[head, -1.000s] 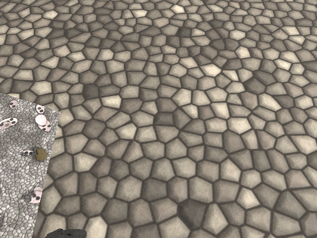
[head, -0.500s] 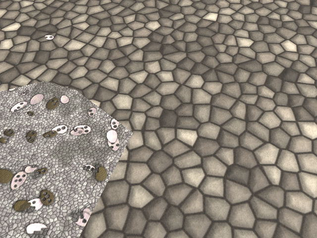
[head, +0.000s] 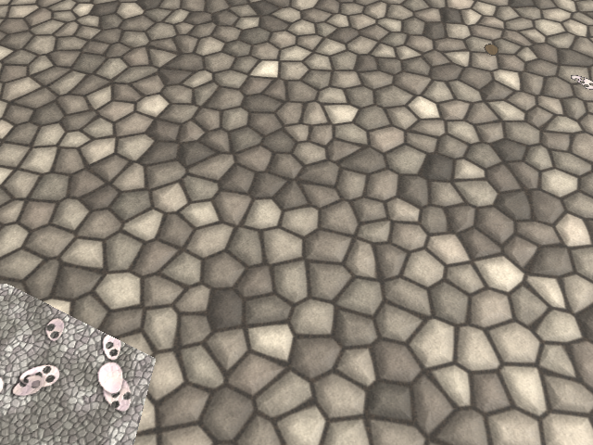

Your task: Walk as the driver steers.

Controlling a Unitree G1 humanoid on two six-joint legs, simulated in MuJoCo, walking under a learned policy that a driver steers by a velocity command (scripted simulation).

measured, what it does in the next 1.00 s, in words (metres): walks ahead, turning right: right foot, then left foot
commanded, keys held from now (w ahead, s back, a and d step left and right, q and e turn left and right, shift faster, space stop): w+e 0.28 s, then w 0.02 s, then no key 0.70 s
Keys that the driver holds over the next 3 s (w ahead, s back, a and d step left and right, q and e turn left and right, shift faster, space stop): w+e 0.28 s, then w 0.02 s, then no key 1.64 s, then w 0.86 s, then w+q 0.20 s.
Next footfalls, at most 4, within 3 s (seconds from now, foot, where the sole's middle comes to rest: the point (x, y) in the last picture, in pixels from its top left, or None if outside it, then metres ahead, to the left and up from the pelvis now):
0.12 right None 0.22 -0.09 -0.77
0.62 left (297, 439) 0.49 0.00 -0.77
0.96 right None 0.35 -0.17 -0.77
2.26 left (299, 401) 0.58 0.00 -0.77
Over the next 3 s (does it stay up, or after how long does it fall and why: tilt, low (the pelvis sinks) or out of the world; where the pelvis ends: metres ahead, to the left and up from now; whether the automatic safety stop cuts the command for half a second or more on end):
stays up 0.85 -0.18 0.01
